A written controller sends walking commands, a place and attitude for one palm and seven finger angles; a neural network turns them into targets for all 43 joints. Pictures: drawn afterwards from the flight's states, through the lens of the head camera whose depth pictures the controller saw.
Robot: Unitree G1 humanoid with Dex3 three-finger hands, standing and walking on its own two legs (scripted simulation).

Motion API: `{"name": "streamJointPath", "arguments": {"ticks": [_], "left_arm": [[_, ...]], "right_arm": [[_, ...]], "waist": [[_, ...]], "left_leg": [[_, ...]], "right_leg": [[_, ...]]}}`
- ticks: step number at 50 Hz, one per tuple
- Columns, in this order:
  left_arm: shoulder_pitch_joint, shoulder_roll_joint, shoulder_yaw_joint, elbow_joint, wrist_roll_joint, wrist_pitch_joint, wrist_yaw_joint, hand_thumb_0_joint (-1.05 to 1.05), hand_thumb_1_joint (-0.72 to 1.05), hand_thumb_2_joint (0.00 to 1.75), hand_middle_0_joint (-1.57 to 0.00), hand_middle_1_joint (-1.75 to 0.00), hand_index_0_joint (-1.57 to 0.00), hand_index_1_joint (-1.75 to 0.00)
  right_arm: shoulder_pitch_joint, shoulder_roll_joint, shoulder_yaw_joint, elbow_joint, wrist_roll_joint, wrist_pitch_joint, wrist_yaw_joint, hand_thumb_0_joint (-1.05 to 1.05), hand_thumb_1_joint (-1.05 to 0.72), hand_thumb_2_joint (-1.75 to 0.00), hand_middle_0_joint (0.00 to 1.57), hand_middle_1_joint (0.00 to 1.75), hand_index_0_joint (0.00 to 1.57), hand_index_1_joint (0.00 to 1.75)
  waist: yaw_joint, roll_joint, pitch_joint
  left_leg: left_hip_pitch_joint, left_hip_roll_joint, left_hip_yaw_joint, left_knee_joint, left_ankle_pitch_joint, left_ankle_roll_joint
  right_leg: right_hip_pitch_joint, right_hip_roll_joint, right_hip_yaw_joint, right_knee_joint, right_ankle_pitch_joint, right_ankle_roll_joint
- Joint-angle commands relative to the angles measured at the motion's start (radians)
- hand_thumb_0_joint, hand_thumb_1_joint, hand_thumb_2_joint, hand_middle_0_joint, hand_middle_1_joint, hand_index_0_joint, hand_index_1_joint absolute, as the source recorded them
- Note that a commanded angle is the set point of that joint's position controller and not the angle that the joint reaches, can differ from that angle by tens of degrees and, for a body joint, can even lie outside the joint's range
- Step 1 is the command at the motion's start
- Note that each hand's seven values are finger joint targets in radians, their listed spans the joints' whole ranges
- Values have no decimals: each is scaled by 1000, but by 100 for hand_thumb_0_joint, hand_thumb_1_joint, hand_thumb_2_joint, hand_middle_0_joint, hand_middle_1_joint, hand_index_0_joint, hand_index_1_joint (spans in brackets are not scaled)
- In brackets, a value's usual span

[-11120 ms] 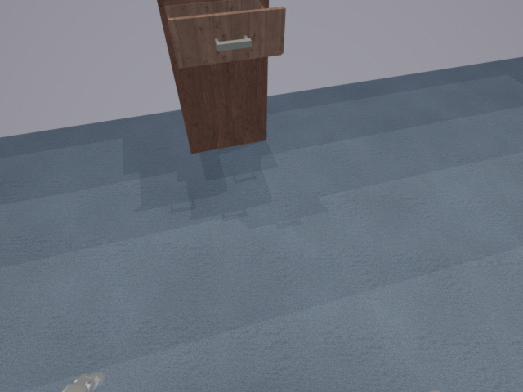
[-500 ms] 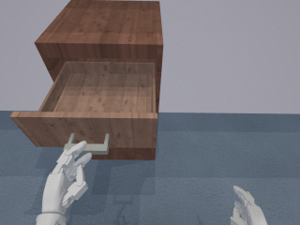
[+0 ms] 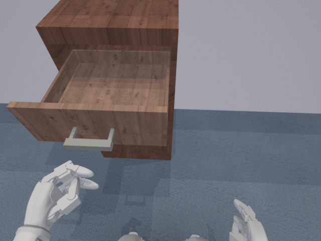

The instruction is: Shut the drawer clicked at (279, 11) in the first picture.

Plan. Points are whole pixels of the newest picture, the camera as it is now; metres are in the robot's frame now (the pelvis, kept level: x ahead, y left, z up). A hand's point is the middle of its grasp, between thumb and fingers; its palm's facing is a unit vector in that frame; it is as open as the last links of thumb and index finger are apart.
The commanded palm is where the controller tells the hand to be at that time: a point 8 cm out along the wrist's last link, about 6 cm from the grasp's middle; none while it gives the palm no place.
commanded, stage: raise the hand and make a fist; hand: left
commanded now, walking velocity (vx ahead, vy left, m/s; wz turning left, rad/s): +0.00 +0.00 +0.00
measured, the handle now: (91, 138) +0.37 +0.21 +0.03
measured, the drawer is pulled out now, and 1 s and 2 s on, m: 0.29 0.29 0.29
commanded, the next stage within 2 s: bring the fist close to the handle in 1.12 s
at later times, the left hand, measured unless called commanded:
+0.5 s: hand (65, 204) +0.18 +0.18 +0.11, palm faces -0.01 -1.00 -0.03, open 3.1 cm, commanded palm +0.14 +0.24 +0.11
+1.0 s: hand (67, 198) +0.19 +0.17 +0.13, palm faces +0.00 -1.00 -0.06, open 3.2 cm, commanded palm +0.14 +0.23 +0.13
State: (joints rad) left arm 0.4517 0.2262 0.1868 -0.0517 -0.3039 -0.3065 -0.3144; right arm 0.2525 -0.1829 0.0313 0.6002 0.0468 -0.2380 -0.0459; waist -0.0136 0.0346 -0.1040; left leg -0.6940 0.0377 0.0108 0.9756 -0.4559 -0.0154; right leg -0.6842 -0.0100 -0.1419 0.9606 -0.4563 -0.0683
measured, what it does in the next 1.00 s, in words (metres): stands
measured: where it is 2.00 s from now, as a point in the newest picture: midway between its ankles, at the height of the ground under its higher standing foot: outside the picture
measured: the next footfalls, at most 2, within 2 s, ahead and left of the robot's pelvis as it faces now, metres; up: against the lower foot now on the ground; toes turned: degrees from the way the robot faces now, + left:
none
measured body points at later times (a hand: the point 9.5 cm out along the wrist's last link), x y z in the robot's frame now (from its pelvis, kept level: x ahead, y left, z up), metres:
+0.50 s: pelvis +0.01 +0.04 +0.01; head +0.03 +0.04 +0.46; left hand +0.18 +0.24 +0.11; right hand +0.23 -0.17 -0.03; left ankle +0.02 +0.13 -0.68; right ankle +0.02 -0.07 -0.68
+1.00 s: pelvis +0.02 +0.03 +0.02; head +0.03 +0.02 +0.47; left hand +0.18 +0.23 +0.13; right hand +0.20 -0.20 -0.04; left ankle +0.02 +0.13 -0.68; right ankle +0.02 -0.07 -0.68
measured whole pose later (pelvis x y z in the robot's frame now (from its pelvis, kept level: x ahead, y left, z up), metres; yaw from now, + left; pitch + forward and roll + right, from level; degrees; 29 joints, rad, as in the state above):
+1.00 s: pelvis +0.02 +0.03 +0.02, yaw -1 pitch +5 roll -1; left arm 0.71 0.19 0.02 -0.47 -0.19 -0.19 -0.12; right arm 0.28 -0.23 0.03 0.51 0.05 -0.24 -0.02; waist 0.01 0.05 -0.10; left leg -0.50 0.01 0.04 0.85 -0.45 0.03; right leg -0.49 -0.02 -0.11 0.83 -0.43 -0.02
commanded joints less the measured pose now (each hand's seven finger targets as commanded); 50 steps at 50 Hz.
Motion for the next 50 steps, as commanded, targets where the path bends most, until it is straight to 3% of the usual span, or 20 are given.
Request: {"name": "streamJointPath", "arguments": {"ticks": [1, 3, 4, 6, 9, 11, 23, 25, 31, 33, 39, 44, 50], "left_arm": [[146, 101, 103, -219, -6, -98, 51, 0, 90, 90, -100, -117, -100, -117], [157, 91, 66, -266, 3, -123, 52, 0, 90, 90, -104, -121, -104, -121], [149, 82, 46, -273, 9, -134, 57, 0, 90, 90, -106, -123, -106, -123], [187, 53, 1, -333, 14, -159, 57, 0, 90, 90, -110, -127, -110, -127], [172, 75, -3, -389, 29, -172, 84, 0, 90, 90, -116, -134, -116, -134], [192, 61, -16, -422, 41, -174, 101, 0, 90, 90, -120, -138, -120, -138], [217, 0, -147, -568, 100, -21, 153, 0, 90, 90, -140, -160, -140, -160], [235, 22, -123, -586, 110, 1, 169, 0, 90, 90, -140, -160, -140, -160], [200, -7, -167, -630, 115, 46, 186, 0, 90, 90, -140, -160, -140, -160], [186, 22, -144, -649, 117, 52, 189, 0, 90, 90, -140, -160, -140, -160], [239, 4, -147, -618, 118, 83, 196, 0, 90, 90, -140, -160, -140, -160], [263, 24, -114, -638, 112, 71, 201, 0, 90, 90, -140, -160, -140, -160], [271, 25, -100, -643, 95, 22, 194, 0, 90, 90, -140, -160, -140, -160]], "right_arm": [[-132, -137, -89, -190, 0, -75, -5, 0, -90, -90, 20, 30, 20, 30], [-122, -143, -91, -196, -2, -88, -2, 0, -90, -90, 20, 30, 20, 30], [-124, -148, -90, -192, -3, -91, -1, 0, -90, -90, 20, 30, 20, 30], [-99, -152, -94, -200, -3, -104, 5, 0, -90, -90, 20, 30, 20, 30], [-96, -160, -92, -197, -6, -111, 7, 0, -90, -90, 20, 30, 20, 30], [-84, -156, -95, -205, -5, -109, 7, 0, -90, -90, 20, 30, 20, 30], [-96, -147, -58, -286, -3, -59, 23, 0, -90, -90, 20, 30, 20, 30], [-99, -143, -53, -290, -4, -51, 24, 0, -90, -90, 20, 30, 20, 30], [-96, -143, -35, -305, -3, -38, 24, 0, -90, -90, 20, 30, 20, 30], [-92, -145, -33, -302, -1, -44, 20, 0, -90, -90, 20, 30, 20, 30], [-103, -144, -35, -289, 2, -58, 19, 0, -90, -90, 20, 30, 20, 30], [-107, -141, -42, -281, -2, -63, 18, 0, -90, -90, 20, 30, 20, 30], [-96, -142, -49, -269, 0, -80, 21, 0, -90, -90, 20, 30, 20, 30]], "waist": [[45, -108, -129], [34, -65, -125], [21, -89, -108], [25, -45, -142], [14, -25, -128], [21, 2, -154], [21, 11, -83], [34, 16, -92], [22, -10, -46], [26, 9, -61], [37, -24, -51], [48, -28, -59], [39, -4, -59]], "left_leg": [[8, -44, -30, -131, 199, 35], [42, -45, -23, -139, 200, 40], [47, -42, -26, -136, 196, 43], [88, -43, -24, -149, 214, 45], [111, -39, -31, -155, 222, 48], [144, -37, -34, -171, 232, 45], [199, -15, -62, -233, 245, 37], [208, -16, -63, -242, 255, 36], [210, -11, -73, -265, 204, 33], [217, -12, -72, -270, 192, 32], [220, -14, -66, -278, 237, 34], [220, -22, -51, -280, 255, 35], [223, -29, -32, -265, 245, 39]], "right_leg": [[246, -50, 192, -238, 210, 91], [212, -39, 171, -236, 171, 79], [201, -37, 174, -244, 159, 81], [195, -23, 148, -227, 164, 67], [169, -12, 116, -211, 172, 56], [164, -3, 86, -190, 182, 51], [165, 10, 38, -191, 190, 50], [184, 11, 38, -192, 197, 46], [176, 13, 31, -211, 159, 49], [191, 11, 38, -220, 145, 46], [230, 8, 38, -239, 193, 47], [258, 6, 44, -249, 221, 46], [255, 4, 60, -262, 221, 47]]}}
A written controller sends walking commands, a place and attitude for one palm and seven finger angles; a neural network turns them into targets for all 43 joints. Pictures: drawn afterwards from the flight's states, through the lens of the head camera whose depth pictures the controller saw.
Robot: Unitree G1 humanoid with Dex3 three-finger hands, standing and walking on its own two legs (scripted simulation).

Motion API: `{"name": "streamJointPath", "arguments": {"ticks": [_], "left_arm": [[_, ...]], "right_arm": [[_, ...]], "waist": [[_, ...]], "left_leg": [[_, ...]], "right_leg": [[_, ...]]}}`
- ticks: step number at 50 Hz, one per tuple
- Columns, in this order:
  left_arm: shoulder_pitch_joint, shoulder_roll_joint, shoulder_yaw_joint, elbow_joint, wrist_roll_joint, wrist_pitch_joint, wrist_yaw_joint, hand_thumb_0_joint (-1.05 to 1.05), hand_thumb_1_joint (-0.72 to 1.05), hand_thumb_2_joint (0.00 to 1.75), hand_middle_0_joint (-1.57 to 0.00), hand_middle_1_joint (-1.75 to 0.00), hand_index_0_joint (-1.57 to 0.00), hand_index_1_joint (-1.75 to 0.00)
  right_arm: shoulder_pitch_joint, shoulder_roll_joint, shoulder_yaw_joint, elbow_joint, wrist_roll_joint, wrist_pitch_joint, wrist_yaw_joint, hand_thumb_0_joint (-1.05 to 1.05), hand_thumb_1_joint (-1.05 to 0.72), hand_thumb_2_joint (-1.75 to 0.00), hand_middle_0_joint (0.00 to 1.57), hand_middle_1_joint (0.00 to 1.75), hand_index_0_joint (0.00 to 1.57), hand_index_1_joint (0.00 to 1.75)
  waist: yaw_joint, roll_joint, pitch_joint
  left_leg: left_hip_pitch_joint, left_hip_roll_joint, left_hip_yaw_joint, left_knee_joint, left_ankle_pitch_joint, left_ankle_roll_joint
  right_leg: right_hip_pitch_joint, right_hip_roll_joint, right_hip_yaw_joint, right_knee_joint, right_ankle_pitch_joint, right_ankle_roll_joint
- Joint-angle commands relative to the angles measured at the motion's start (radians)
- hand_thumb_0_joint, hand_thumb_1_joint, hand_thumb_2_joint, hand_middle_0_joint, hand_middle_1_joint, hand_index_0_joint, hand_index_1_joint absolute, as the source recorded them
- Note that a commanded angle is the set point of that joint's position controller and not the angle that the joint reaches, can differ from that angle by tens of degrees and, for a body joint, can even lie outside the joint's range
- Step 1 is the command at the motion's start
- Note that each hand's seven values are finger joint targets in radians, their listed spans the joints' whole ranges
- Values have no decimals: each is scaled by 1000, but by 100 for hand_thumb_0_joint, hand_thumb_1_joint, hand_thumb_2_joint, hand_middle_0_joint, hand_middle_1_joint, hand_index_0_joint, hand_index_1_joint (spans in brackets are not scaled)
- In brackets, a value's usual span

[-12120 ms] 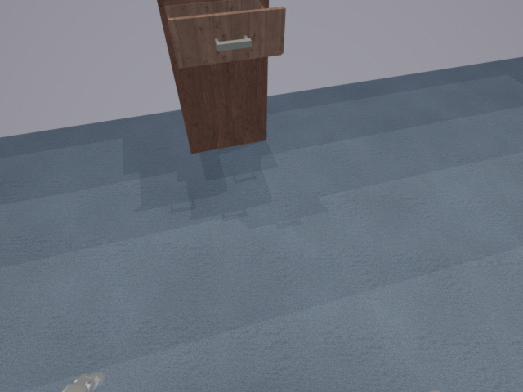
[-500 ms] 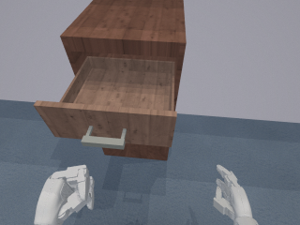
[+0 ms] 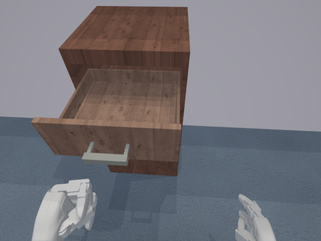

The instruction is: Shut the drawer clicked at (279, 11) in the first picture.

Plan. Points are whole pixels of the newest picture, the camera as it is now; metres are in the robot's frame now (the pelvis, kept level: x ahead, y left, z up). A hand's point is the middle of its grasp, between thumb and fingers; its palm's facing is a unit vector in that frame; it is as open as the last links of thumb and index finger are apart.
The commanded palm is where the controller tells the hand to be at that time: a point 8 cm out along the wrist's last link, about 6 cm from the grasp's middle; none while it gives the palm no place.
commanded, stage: raise the hand and make a fist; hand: left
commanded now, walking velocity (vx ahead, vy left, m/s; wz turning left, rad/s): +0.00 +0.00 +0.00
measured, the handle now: (107, 152) +0.35 +0.18 +0.01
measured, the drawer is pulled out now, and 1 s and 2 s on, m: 0.29 0.29 0.28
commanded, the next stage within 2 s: bring the fist close to the handle in 0.12 s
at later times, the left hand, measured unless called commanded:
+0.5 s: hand (98, 204) +0.18 +0.14 +0.08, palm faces +0.02 -1.00 -0.06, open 3.2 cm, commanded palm +0.15 +0.20 +0.08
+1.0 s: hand (109, 192) +0.23 +0.14 +0.04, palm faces -0.03 -1.00 -0.04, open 3.2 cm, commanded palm +0.20 +0.20 +0.03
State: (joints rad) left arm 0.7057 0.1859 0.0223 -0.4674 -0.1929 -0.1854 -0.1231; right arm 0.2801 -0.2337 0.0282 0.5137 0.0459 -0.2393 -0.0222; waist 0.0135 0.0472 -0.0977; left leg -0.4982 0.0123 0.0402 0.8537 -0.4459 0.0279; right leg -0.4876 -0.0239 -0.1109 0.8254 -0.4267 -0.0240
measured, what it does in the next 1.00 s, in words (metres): stands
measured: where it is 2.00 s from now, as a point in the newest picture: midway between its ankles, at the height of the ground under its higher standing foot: outside the picture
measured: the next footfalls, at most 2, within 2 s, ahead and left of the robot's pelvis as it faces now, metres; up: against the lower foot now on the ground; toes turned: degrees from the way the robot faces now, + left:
none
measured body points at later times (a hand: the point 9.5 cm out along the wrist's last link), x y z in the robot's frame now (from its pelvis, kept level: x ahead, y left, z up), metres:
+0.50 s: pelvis +0.00 -0.02 +0.00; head +0.02 -0.04 +0.45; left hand +0.17 +0.19 +0.09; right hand +0.19 -0.25 -0.07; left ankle +0.00 +0.10 -0.70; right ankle +0.00 -0.10 -0.70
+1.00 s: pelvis -0.01 -0.01 -0.02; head +0.05 -0.02 +0.43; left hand +0.22 +0.19 +0.04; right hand +0.17 -0.25 -0.10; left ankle +0.00 +0.10 -0.70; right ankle +0.00 -0.10 -0.70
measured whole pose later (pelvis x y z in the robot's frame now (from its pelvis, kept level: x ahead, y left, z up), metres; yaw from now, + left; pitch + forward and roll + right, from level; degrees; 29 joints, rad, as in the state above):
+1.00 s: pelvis -0.01 -0.01 -0.02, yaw +0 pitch +12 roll +0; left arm 0.35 0.17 0.07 -0.02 -0.21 -0.38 -0.18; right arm 0.24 -0.25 0.02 0.55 0.02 -0.22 -0.02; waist -0.01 0.03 -0.10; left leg -0.70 0.02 0.03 0.97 -0.47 0.01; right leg -0.70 -0.03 -0.11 0.96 -0.47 -0.04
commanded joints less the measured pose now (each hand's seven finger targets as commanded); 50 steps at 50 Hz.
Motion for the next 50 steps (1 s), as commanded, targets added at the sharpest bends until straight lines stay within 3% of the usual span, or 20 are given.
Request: {"name": "streamJointPath", "arguments": {"ticks": [1, 5, 10, 14, 15, 19, 24, 27, 28, 29, 33, 34, 36, 41, 47, 50], "left_arm": [[0, 64, 57, -227, -18, -106, -1, 0, 90, 90, -140, -160, -140, -160], [-11, 79, 80, -171, -29, -111, -18, 0, 90, 90, -140, -160, -140, -160], [-14, 83, 96, -165, -38, -116, -36, 0, 90, 90, -140, -160, -140, -160], [-98, 100, 126, -69, -55, -120, -56, 0, 90, 90, -140, -160, -140, -160], [-95, 104, 140, -36, -59, -123, -63, 0, 90, 90, -140, -160, -140, -160], [-165, 109, 137, -20, -59, -148, -76, 0, 90, 90, -140, -160, -140, -160], [-207, 120, 154, 45, -58, -177, -83, 0, 90, 90, -140, -160, -140, -160], [-202, 94, 142, 79, -62, -187, -90, 0, 90, 90, -140, -160, -140, -160], [-206, 102, 147, 97, -60, -189, -90, 0, 90, 90, -140, -160, -140, -160], [-218, 111, 160, 120, -57, -192, -85, 0, 90, 90, -140, -160, -140, -160], [-250, 99, 143, 129, -57, -217, -84, 0, 90, 90, -140, -160, -140, -160], [-244, 118, 165, 140, -50, -224, -76, 0, 90, 90, -140, -160, -140, -160], [-280, 90, 132, 147, -50, -238, -73, 0, 90, 90, -140, -160, -140, -160], [-386, 86, 109, 203, -37, -263, -65, 0, 90, 90, -140, -160, -140, -160], [-394, 79, 103, 227, -27, -268, -52, 0, 90, 90, -140, -160, -140, -160], [-390, 78, 110, 287, -18, -257, -38, 0, 90, 90, -140, -160, -140, -160]], "right_arm": [[-120, -96, -45, -181, 0, -82, -2, 0, -90, -90, 20, 30, 20, 30], [-122, -100, -49, -164, 1, -88, -9, 0, -90, -90, 20, 30, 20, 30], [-128, -93, -48, -161, 4, -95, -13, 0, -90, -90, 20, 30, 20, 30], [-133, -102, -47, -135, 0, -92, -24, 0, -90, -90, 20, 30, 20, 30], [-129, -101, -48, -133, 0, -90, -26, 0, -90, -90, 20, 30, 20, 30], [-130, -107, -45, -127, -3, -96, -25, 0, -90, -90, 20, 30, 20, 30], [-120, -110, -51, -115, -6, -96, -23, 0, -90, -90, 20, 30, 20, 30], [-113, -110, -53, -116, -9, -90, -19, 0, -90, -90, 20, 30, 20, 30], [-115, -110, -54, -114, -8, -88, -18, 0, -90, -90, 20, 30, 20, 30], [-118, -112, -56, -105, -10, -81, -19, 0, -90, -90, 20, 30, 20, 30], [-110, -115, -59, -112, -12, -75, -15, 0, -90, -90, 20, 30, 20, 30], [-115, -116, -62, -106, -13, -69, -15, 0, -90, -90, 20, 30, 20, 30], [-109, -117, -60, -112, -15, -69, -14, 0, -90, -90, 20, 30, 20, 30], [-94, -131, -61, -108, -20, -60, -13, 0, -90, -90, 20, 30, 20, 30], [-84, -132, -65, -121, -24, -44, -3, 0, -90, -90, 20, 30, 20, 30], [-82, -132, -65, -122, -27, -23, 0, 0, -90, -90, 20, 30, 20, 30]], "waist": [[5, -19, -65], [-4, -64, -44], [7, -35, -65], [-13, -102, -7], [-8, -112, -11], [-11, -47, -50], [-13, -65, -104], [-10, -59, -120], [-11, -54, -111], [-16, -90, -97], [-19, -60, -123], [-14, -61, -123], [-23, -44, -129], [-43, -51, -152], [-22, -22, -237], [-27, -65, -212]], "left_leg": [[27, -5, -64, -140, 232, -4], [7, -11, -59, -133, 196, 0], [23, -16, -51, -133, 215, 2], [-13, -20, -51, -114, 186, 2], [-22, -23, -46, -113, 174, -1], [-11, -28, -46, -104, 191, 1], [-12, -26, -47, -90, 233, 0], [-22, -30, -43, -87, 256, -3], [-28, -29, -42, -86, 253, -4], [-43, -28, -45, -80, 252, -2], [-52, -30, -41, -71, 246, -3], [-57, -27, -42, -68, 249, -2], [-64, -28, -42, -59, 239, -3], [-93, -24, -50, -28, 210, -3], [-103, -21, -53, -4, 270, -7], [-145, -18, -52, 11, 254, -7]], "right_leg": [[53, 18, 29, -127, 191, 4], [51, 15, 52, -156, 162, 10], [78, 9, 67, -168, 186, 9], [56, 3, 105, -207, 151, 20], [60, -2, 116, -215, 127, 23], [66, -5, 120, -203, 147, 19], [84, -7, 121, -177, 229, 23], [93, -9, 114, -153, 288, 24], [84, -8, 109, -150, 283, 23], [79, -8, 115, -153, 284, 25], [59, -6, 109, -127, 273, 23], [52, -2, 105, -122, 263, 18], [25, 0, 98, -103, 243, 16], [-44, 8, 82, -56, 203, 14], [-39, 11, 68, 6, 268, 5], [-63, 14, 68, 17, 259, 8]]}}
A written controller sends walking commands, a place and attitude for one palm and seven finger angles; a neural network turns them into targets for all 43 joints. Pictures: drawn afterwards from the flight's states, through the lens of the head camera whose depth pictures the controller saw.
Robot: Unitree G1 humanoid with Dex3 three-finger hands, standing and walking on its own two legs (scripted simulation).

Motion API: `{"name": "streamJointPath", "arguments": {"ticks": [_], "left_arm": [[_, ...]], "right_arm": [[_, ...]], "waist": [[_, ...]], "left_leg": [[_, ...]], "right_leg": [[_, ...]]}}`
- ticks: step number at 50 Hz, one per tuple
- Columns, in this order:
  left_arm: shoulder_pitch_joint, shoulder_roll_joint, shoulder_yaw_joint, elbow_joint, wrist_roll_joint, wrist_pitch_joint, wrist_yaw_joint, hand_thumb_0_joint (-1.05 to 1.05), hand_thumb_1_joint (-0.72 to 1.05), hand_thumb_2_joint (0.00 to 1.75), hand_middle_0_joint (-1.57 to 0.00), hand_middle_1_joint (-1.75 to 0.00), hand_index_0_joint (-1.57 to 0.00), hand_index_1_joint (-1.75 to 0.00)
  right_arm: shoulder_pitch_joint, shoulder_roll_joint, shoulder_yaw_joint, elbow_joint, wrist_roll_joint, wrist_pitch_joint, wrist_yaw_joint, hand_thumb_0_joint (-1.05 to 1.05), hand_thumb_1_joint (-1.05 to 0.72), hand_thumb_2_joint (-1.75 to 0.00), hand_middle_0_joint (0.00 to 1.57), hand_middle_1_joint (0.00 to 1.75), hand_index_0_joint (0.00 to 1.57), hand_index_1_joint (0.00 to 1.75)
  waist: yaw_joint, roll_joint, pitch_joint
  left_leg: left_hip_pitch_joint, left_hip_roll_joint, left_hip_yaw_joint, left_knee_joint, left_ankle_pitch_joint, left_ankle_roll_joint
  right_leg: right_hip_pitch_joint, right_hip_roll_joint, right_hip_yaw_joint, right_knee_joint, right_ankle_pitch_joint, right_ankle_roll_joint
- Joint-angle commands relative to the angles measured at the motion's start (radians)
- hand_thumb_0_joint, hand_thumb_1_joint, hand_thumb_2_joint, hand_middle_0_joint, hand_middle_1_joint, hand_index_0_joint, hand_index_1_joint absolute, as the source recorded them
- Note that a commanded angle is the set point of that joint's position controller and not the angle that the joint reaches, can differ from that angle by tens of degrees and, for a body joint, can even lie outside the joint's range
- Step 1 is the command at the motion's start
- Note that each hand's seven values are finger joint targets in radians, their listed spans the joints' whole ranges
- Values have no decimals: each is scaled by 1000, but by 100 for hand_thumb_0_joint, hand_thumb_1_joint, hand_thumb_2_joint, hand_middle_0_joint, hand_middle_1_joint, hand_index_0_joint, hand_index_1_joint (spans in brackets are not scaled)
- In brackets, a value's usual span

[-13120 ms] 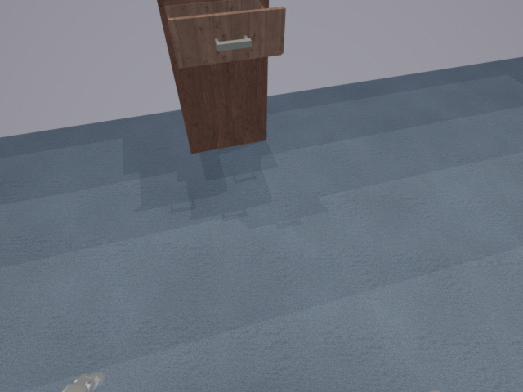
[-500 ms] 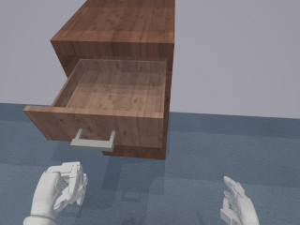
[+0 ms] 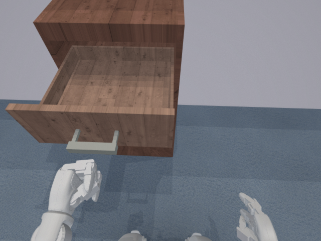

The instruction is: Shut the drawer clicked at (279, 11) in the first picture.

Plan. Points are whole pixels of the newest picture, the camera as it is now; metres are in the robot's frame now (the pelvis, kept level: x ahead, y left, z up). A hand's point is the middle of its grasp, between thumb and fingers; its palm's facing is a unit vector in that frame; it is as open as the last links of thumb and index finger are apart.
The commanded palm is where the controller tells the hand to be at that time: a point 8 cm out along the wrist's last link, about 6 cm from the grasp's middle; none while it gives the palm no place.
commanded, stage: bring the fist close to the handle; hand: left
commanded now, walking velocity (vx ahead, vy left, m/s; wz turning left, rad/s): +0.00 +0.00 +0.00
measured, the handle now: (94, 140) +0.35 +0.19 +0.03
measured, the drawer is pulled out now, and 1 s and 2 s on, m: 0.29 0.28 0.16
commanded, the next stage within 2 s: push the drawer shut in 0.62 s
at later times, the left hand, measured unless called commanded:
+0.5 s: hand (98, 179) +0.25 +0.16 +0.03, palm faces -0.04 -1.00 -0.03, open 3.2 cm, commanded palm +0.23 +0.22 +0.03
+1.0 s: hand (103, 170) +0.28 +0.15 +0.03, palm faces -0.04 -1.00 -0.04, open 3.2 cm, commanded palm +0.26 +0.21 +0.03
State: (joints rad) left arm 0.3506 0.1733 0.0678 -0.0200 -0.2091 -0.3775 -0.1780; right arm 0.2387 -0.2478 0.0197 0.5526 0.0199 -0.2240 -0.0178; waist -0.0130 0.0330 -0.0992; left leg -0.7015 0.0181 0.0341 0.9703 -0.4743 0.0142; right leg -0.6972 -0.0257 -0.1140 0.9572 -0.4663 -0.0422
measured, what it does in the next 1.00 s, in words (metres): stands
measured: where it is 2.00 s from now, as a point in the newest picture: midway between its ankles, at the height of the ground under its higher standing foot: outside the picture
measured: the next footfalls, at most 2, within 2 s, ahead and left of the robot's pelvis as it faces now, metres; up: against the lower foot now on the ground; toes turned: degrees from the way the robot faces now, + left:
none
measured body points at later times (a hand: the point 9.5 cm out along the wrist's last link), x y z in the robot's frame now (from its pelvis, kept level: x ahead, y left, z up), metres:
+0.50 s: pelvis -0.01 +0.01 -0.02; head +0.06 +0.01 +0.43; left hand +0.25 +0.21 +0.03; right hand +0.16 -0.23 -0.11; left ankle +0.00 +0.11 -0.68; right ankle +0.01 -0.09 -0.68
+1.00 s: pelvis -0.01 +0.01 -0.02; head +0.07 +0.00 +0.43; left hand +0.27 +0.21 +0.03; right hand +0.16 -0.23 -0.11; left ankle +0.00 +0.11 -0.68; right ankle +0.01 -0.09 -0.68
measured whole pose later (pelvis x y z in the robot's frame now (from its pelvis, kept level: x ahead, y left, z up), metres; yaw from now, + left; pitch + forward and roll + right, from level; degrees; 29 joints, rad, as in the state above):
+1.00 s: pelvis -0.01 +0.01 -0.02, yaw +0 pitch +15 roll -1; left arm 0.13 0.18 0.05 0.13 -0.18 -0.37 -0.12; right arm 0.22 -0.25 0.03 0.53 0.02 -0.12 -0.01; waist -0.02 0.03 -0.12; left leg -0.84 0.02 0.03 1.08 -0.51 0.03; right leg -0.83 -0.03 -0.11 1.06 -0.49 -0.03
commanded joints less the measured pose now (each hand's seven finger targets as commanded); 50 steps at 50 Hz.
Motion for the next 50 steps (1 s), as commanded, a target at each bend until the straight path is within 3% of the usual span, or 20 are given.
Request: {"name": "streamJointPath", "arguments": {"ticks": [1, 3, 10, 11, 13, 15, 16, 22, 23, 24, 26, 29, 30, 32, 35, 39, 42, 44, 47, 50], "left_arm": [[-78, 94, 63, -161, 1, -69, 20, 0, 90, 90, -140, -160, -140, -160], [-119, 87, 53, -159, 3, -80, 23, 0, 90, 90, -140, -160, -140, -160], [-206, 98, 62, -90, 9, -103, 26, 0, 90, 90, -140, -160, -140, -160], [-224, 96, 60, -81, 6, -105, 23, 0, 90, 90, -140, -160, -140, -160], [-211, 103, 64, -120, -4, -108, 17, 0, 90, 90, -140, -160, -140, -160], [-212, 115, 68, -145, -5, -102, 18, 0, 90, 90, -140, -160, -140, -160], [-205, 112, 61, -151, -3, -97, 18, 0, 90, 90, -140, -160, -140, -160], [-189, 89, 47, -94, -6, -67, 31, 0, 90, 90, -140, -160, -140, -160], [-206, 108, 63, -96, -7, -66, 34, 0, 90, 90, -140, -160, -140, -160], [-219, 118, 70, -85, -3, -66, 37, 0, 90, 90, -140, -160, -140, -160], [-234, 102, 54, -113, 0, -73, 37, 0, 90, 90, -140, -160, -140, -160], [-237, 117, 55, -139, 1, -84, 41, 0, 90, 90, -140, -160, -140, -160], [-211, 107, 52, -151, 2, -88, 41, 0, 90, 90, -140, -160, -140, -160], [-210, 74, 6, -162, 4, -85, 42, 0, 90, 90, -140, -160, -140, -160], [-180, 95, 30, -113, 12, -70, 50, 0, 90, 90, -140, -160, -140, -160], [-271, 117, 46, -123, 23, -68, 70, 0, 90, 90, -140, -160, -140, -160], [-341, 86, 16, -123, 27, -80, 74, 0, 90, 90, -140, -160, -140, -160], [-369, 111, 33, -110, 29, -80, 75, 0, 90, 90, -140, -160, -140, -160], [-357, 102, 40, -57, 23, -61, 68, 0, 90, 90, -140, -160, -140, -160], [-401, 118, 58, -45, 18, -54, 62, 0, 90, 90, -140, -160, -140, -160]], "right_arm": [[-39, -121, -55, -162, -1, -33, -4, 0, -90, -90, 20, 30, 20, 30], [-44, -118, -54, -162, -3, -30, -2, 0, -90, -90, 20, 30, 20, 30], [-41, -123, -56, -156, -7, -7, 1, 0, -90, -90, 20, 30, 20, 30], [-42, -124, -57, -155, -7, -4, 1, 0, -90, -90, 20, 30, 20, 30], [-46, -121, -58, -168, -4, -1, 2, 0, -90, -90, 20, 30, 20, 30], [-41, -121, -57, -171, -2, 6, 0, 0, -90, -90, 20, 30, 20, 30], [-38, -121, -58, -171, 0, 8, 0, 0, -90, -90, 20, 30, 20, 30], [-40, -124, -53, -181, 2, 26, -2, 0, -90, -90, 20, 30, 20, 30], [-43, -129, -54, -182, 3, 29, -3, 0, -90, -90, 20, 30, 20, 30], [-41, -130, -52, -178, 0, 33, -6, 0, -90, -90, 20, 30, 20, 30], [-46, -125, -52, -185, 1, 32, -5, 0, -90, -90, 20, 30, 20, 30], [-39, -127, -54, -182, 0, 30, -6, 0, -90, -90, 20, 30, 20, 30], [-32, -122, -54, -182, 0, 29, -4, 0, -90, -90, 20, 30, 20, 30], [-34, -120, -53, -187, 2, 27, 0, 0, -90, -90, 20, 30, 20, 30], [-31, -128, -54, -185, -1, 37, 0, 0, -90, -90, 20, 30, 20, 30], [-35, -129, -54, -183, -2, 48, -4, 0, -90, -90, 20, 30, 20, 30], [-39, -123, -51, -176, -2, 46, -5, 0, -90, -90, 20, 30, 20, 30], [-34, -127, -53, -167, -3, 46, -6, 0, -90, -90, 20, 30, 20, 30], [-27, -126, -53, -163, -2, 53, -3, 0, -90, -90, 20, 30, 20, 30], [-30, -128, -55, -158, 1, 61, -5, 0, -90, -90, 20, 30, 20, 30]], "waist": [[-9, -58, -207], [-8, -19, -219], [-13, -24, -253], [-17, -40, -263], [0, -4, -305], [0, 3, -339], [-4, 16, -333], [-14, -47, -255], [-15, -36, -246], [-20, -65, -244], [-10, -1, -268], [-16, -5, -301], [-6, 13, -316], [-19, 23, -296], [-17, -35, -263], [-28, -33, -254], [-32, 8, -283], [-29, -6, -303], [-20, -19, -319], [-26, -29, -324]], "left_leg": [[46, -23, -50, -100, 272, 6], [39, -23, -51, -85, 258, 5], [-18, -21, -55, -40, 234, 6], [-24, -20, -55, -33, 223, 6], [-5, -22, -53, -40, 236, 6], [13, -19, -55, -43, 271, 7], [27, -16, -56, -45, 285, 6], [-23, -18, -60, -56, 194, 6], [-31, -19, -59, -53, 181, 6], [-48, -17, -62, -51, 172, 9], [-21, -19, -60, -55, 187, 7], [5, -15, -64, -49, 234, 8], [23, -14, -66, -55, 265, 4], [41, -11, -69, -56, 272, 1], [-6, -13, -70, -55, 232, 3], [-18, -14, -67, -45, 212, 6], [12, -15, -69, -41, 217, 4], [11, -13, -71, -39, 236, 6], [14, -16, -65, -45, 262, 3], [9, -16, -58, -43, 266, 6]], "right_leg": [[130, 16, 67, -104, 286, 26], [104, 16, 70, -89, 264, 22], [57, 16, 76, -48, 232, 18], [50, 17, 77, -44, 223, 21], [80, 16, 81, -46, 232, 17], [95, 18, 77, -39, 264, 17], [88, 19, 73, -38, 276, 16], [57, 22, 68, -61, 186, 22], [50, 21, 73, -65, 172, 21], [52, 23, 74, -63, 160, 22], [55, 20, 73, -57, 172, 18], [62, 22, 69, -47, 217, 17], [73, 22, 64, -41, 242, 15], [47, 23, 55, -42, 241, 16], [46, 24, 58, -45, 213, 18], [32, 23, 64, -44, 197, 19], [19, 21, 64, -40, 198, 17], [37, 22, 70, -39, 214, 15], [69, 20, 69, -42, 257, 18], [83, 19, 78, -50, 274, 21]]}}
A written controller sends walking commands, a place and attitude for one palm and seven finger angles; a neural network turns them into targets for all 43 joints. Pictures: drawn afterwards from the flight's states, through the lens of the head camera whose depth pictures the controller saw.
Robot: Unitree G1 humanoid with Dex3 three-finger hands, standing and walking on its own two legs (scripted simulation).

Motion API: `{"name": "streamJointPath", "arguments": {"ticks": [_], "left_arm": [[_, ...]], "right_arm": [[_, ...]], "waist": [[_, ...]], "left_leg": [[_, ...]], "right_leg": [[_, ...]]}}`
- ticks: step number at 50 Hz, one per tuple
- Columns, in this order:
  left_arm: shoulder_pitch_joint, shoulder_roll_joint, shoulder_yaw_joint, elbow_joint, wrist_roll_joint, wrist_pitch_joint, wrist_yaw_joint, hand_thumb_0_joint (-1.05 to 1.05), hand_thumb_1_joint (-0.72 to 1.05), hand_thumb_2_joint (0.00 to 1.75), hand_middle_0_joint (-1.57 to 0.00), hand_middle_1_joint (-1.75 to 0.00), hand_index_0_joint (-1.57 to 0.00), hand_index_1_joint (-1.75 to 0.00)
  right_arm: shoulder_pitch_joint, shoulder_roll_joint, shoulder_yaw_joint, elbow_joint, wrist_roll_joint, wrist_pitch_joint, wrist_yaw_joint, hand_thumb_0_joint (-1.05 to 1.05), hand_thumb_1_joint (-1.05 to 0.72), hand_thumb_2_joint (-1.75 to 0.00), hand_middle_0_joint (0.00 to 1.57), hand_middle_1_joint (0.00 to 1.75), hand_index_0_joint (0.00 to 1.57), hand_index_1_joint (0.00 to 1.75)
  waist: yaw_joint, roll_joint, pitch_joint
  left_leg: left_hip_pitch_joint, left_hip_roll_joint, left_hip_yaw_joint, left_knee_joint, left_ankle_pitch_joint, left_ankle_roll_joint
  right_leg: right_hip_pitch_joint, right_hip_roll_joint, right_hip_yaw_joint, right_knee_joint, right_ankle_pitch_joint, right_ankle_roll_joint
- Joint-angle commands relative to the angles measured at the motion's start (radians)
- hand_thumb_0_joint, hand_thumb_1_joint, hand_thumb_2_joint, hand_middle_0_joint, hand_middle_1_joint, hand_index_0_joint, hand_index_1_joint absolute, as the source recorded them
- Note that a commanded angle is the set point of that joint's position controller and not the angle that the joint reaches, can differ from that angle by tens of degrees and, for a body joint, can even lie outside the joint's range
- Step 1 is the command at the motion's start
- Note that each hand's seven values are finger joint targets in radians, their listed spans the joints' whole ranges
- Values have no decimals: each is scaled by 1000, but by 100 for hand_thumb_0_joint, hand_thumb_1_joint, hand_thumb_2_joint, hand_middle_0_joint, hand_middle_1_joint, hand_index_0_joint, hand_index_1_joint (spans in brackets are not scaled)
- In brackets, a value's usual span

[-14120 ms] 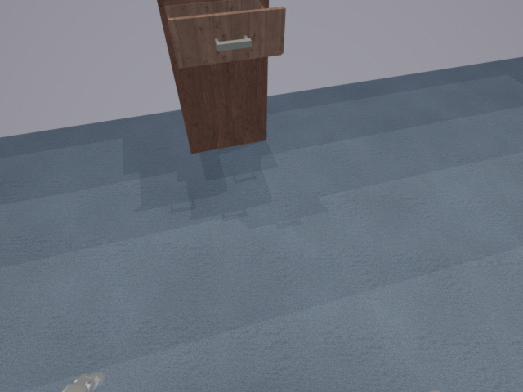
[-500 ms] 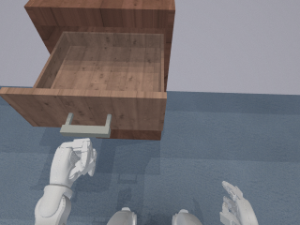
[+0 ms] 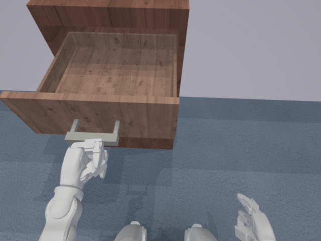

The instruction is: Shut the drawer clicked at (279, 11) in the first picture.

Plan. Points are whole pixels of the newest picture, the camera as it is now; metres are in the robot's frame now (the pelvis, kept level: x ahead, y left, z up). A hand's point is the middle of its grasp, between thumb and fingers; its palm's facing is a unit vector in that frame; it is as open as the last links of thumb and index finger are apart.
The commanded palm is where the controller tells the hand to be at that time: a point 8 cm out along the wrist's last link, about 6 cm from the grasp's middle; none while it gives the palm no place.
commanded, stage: push the drawer shut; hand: left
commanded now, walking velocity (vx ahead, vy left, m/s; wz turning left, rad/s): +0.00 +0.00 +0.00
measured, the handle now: (94, 131) +0.36 +0.18 +0.05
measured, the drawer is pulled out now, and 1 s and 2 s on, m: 0.28 0.16 0.04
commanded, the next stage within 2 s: none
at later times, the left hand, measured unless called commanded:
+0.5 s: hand (107, 140) +0.34 +0.15 +0.05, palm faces -0.03 -1.00 -0.04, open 3.1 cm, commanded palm +0.33 +0.20 +0.05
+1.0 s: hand (111, 117) +0.41 +0.15 +0.05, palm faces -0.02 -1.00 -0.03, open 3.0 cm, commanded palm +0.39 +0.20 +0.05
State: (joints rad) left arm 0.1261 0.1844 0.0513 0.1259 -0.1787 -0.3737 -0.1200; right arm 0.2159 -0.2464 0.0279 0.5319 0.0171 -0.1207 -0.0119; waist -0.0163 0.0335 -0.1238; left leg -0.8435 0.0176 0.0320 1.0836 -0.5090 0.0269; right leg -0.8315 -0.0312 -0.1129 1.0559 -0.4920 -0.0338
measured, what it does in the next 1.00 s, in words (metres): stands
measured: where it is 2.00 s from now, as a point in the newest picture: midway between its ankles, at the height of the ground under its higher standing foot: outside the picture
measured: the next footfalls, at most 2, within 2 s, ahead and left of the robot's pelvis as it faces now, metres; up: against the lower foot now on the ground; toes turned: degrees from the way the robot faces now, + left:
none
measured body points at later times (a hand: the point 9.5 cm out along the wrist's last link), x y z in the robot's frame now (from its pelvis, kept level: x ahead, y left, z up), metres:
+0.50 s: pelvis -0.01 +0.00 +0.00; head +0.07 -0.01 +0.45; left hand +0.34 +0.20 +0.05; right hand +0.13 -0.25 -0.10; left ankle +0.01 +0.10 -0.66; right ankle +0.01 -0.10 -0.66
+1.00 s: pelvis +0.00 +0.00 +0.00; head +0.09 +0.00 +0.44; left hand +0.41 +0.20 +0.05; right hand +0.08 -0.26 -0.11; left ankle +0.01 +0.10 -0.66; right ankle +0.01 -0.10 -0.66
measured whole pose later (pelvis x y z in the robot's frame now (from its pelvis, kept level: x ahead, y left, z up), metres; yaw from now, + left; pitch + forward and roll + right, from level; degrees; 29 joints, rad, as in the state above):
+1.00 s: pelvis +0.00 +0.00 +0.00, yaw -2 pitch +18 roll -1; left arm -0.44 0.26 0.22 0.73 -0.16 -0.44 -0.14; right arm 0.30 -0.26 0.02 0.62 0.01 -0.03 0.00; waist -0.08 0.02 -0.11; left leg -0.88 0.03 0.06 1.04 -0.48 0.03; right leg -0.88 -0.02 -0.09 1.02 -0.45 -0.03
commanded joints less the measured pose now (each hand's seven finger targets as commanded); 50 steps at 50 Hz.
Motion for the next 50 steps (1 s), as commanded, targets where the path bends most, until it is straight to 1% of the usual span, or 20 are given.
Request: {"name": "streamJointPath", "arguments": {"ticks": [1, 4, 6, 7, 10, 18, 19, 22, 24, 25, 27, 29, 32, 34, 36, 40, 43, 46, 49, 50], "left_arm": [[-197, 89, 54, -182, -14, -57, 1, 0, 90, 90, -140, -160, -140, -160], [-256, 129, 96, -139, -18, -65, 5, 0, 90, 90, -140, -160, -140, -160], [-318, 107, 74, -135, -17, -77, -1, 0, 90, 90, -140, -160, -140, -160], [-320, 119, 88, -123, -18, -80, 0, 0, 90, 90, -140, -160, -140, -160], [-371, 131, 99, -65, -20, -82, -2, 0, 90, 90, -140, -160, -140, -160], [-546, 159, 123, 43, -21, -80, -7, 0, 90, 90, -140, -160, -140, -160], [-565, 174, 132, 71, -18, -79, -3, 0, 90, 90, -140, -160, -140, -160], [-613, 162, 126, 95, -17, -84, 0, 0, 90, 90, -140, -160, -140, -160], [-614, 198, 159, 140, -13, -85, 4, 0, 90, 90, -140, -160, -140, -160], [-618, 166, 137, 161, -12, -86, 1, 0, 90, 90, -140, -160, -140, -160], [-671, 193, 162, 193, -13, -90, 2, 0, 90, 90, -140, -160, -140, -160], [-680, 231, 199, 233, -8, -98, 5, 0, 90, 90, -140, -160, -140, -160], [-759, 217, 185, 283, -5, -104, -4, 0, 90, 90, -140, -160, -140, -160], [-775, 242, 207, 303, -4, -109, -5, 0, 90, 90, -140, -160, -140, -160], [-804, 228, 197, 310, -1, -113, -8, 0, 90, 90, -140, -160, -140, -160], [-831, 246, 219, 366, -1, -115, -11, 0, 90, 90, -140, -160, -140, -160], [-833, 249, 226, 371, 3, -122, -10, 0, 90, 90, -140, -160, -140, -160], [-885, 260, 231, 390, 7, -127, -6, 0, 90, 90, -140, -160, -140, -160], [-960, 256, 220, 433, 17, -133, 1, 0, 90, 90, -140, -160, -140, -160], [-976, 269, 235, 445, 22, -137, 6, 0, 90, 90, -140, -160, -140, -160]], "right_arm": [[-9, -127, -59, -136, 4, -41, -10, 0, -90, -90, 20, 30, 20, 30], [-6, -133, -59, -114, 3, -39, -15, 0, -90, -90, 20, 30, 20, 30], [-15, -128, -57, -110, 5, -39, -14, 0, -90, -90, 20, 30, 20, 30], [-12, -129, -58, -108, 4, -39, -15, 0, -90, -90, 20, 30, 20, 30], [-9, -133, -58, -92, 4, -36, -16, 0, -90, -90, 20, 30, 20, 30], [6, -140, -57, -67, 10, -28, -21, 0, -90, -90, 20, 30, 20, 30], [11, -143, -57, -61, 9, -26, -23, 0, -90, -90, 20, 30, 20, 30], [20, -141, -57, -58, 9, -23, -19, 0, -90, -90, 20, 30, 20, 30], [32, -148, -59, -55, 9, -17, -18, 0, -90, -90, 20, 30, 20, 30], [32, -144, -56, -56, 8, -14, -16, 0, -90, -90, 20, 30, 20, 30], [39, -147, -56, -48, 8, -10, -15, 0, -90, -90, 20, 30, 20, 30], [49, -151, -59, -47, 6, -3, -15, 0, -90, -90, 20, 30, 20, 30], [62, -148, -55, -36, 7, 7, -13, 0, -90, -90, 20, 30, 20, 30], [75, -154, -59, -36, 5, 13, -12, 0, -90, -90, 20, 30, 20, 30], [87, -150, -60, -33, 3, 19, -8, 0, -90, -90, 20, 30, 20, 30], [108, -154, -62, -21, 0, 33, -5, 0, -90, -90, 20, 30, 20, 30], [121, -154, -66, -23, -2, 40, 1, 0, -90, -90, 20, 30, 20, 30], [131, -157, -66, -16, -4, 50, 1, 0, -90, -90, 20, 30, 20, 30], [140, -161, -65, -5, -5, 57, 2, 0, -90, -90, 20, 30, 20, 30], [147, -162, -68, 1, -6, 60, 2, 0, -90, -90, 20, 30, 20, 30]], "waist": [[-29, -21, -285], [-36, -53, -267], [-40, -12, -274], [-30, 1, -287], [-42, -34, -279], [-48, 0, -312], [-57, -36, -303], [-50, -1, -324], [-46, -33, -318], [-50, -33, -318], [-52, -41, -308], [-48, -48, -317], [-64, -17, -304], [-61, -35, -331], [-62, 1, -359], [-69, -23, -359], [-57, 9, -387], [-71, -14, -383], [-88, 8, -354], [-89, 4, -371]], "left_leg": [[149, -18, -55, -159, 283, -7], [123, -16, -57, -156, 255, -4], [136, -18, -55, -157, 244, -5], [139, -18, -56, -161, 245, -7], [122, -18, -54, -156, 230, -3], [134, -18, -51, -162, 215, -5], [121, -16, -53, -161, 214, -1], [135, -19, -51, -170, 222, -6], [122, -16, -52, -175, 229, -4], [122, -20, -46, -174, 228, -2], [105, -19, -45, -175, 202, -5], [91, -19, -42, -173, 206, -2], [103, -18, -41, -175, 211, -4], [105, -18, -42, -171, 229, -2], [127, -19, -40, -172, 263, -5], [123, -15, -39, -168, 287, -5], [151, -14, -40, -171, 327, -9], [140, -12, -42, -167, 335, -8], [148, -9, -51, -165, 315, -8], [161, -7, -53, -163, 321, -8]], "right_leg": [[211, 23, 78, -155, 286, 14], [210, 24, 85, -165, 256, 15], [197, 21, 87, -163, 243, 14], [203, 21, 87, -161, 239, 11], [203, 20, 96, -171, 228, 16], [203, 19, 105, -179, 213, 16], [203, 21, 107, -184, 210, 19], [215, 18, 108, -183, 226, 16], [226, 22, 105, -183, 233, 15], [228, 21, 110, -188, 239, 17], [226, 19, 115, -194, 212, 18], [237, 22, 121, -192, 218, 18], [214, 24, 116, -189, 230, 17], [224, 26, 115, -182, 248, 16], [230, 25, 111, -172, 292, 15], [227, 30, 108, -168, 322, 17], [234, 32, 104, -160, 353, 12], [225, 33, 102, -155, 366, 15], [167, 38, 94, -153, 322, 12], [159, 39, 93, -151, 321, 14]]}}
